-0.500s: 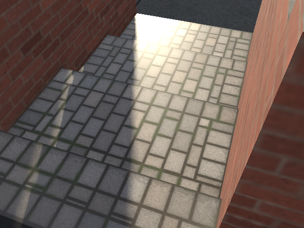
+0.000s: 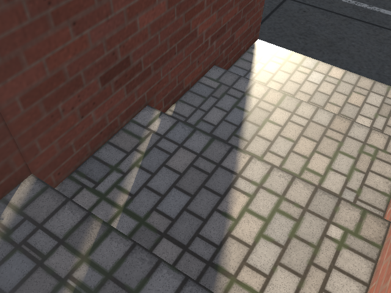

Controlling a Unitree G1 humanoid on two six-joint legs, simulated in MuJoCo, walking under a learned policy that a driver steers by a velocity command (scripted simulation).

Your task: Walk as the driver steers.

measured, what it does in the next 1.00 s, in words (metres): walks ahead: right foot, then left foot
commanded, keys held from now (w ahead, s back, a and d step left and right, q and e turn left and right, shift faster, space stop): w+q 0.06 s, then w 0.46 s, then e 0.48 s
